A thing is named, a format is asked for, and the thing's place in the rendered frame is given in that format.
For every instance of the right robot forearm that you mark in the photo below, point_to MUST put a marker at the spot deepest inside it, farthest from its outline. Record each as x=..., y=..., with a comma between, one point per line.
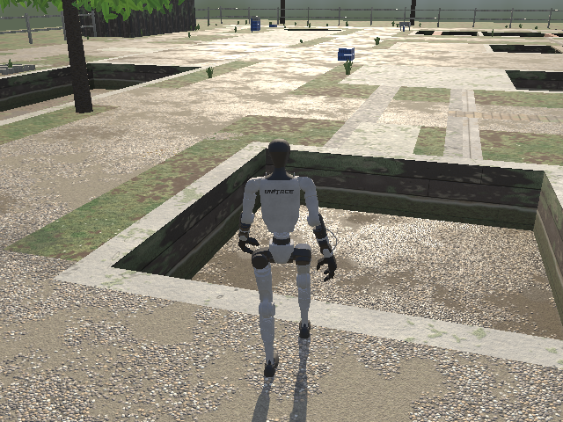
x=322, y=238

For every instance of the robot left hand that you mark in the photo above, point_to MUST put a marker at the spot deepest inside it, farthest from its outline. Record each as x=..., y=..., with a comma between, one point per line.
x=249, y=240

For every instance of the robot right shin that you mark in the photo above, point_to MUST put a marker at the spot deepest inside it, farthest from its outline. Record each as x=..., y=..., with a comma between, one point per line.
x=304, y=300

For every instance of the robot right upper arm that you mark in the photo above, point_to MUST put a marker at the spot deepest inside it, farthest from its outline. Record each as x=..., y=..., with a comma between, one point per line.
x=311, y=200

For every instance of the robot right hand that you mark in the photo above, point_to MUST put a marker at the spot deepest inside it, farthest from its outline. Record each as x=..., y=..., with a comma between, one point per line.
x=331, y=266

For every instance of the robot left upper arm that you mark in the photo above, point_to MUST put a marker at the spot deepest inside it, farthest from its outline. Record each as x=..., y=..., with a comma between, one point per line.
x=251, y=187

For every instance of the robot left shin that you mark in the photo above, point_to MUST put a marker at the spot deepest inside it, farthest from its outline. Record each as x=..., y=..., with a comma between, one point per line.
x=267, y=334

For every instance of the left robot forearm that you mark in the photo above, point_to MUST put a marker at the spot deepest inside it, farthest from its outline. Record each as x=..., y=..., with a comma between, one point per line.
x=244, y=229

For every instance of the robot shin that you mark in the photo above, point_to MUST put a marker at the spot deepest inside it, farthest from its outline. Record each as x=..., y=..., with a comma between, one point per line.
x=304, y=300
x=267, y=334

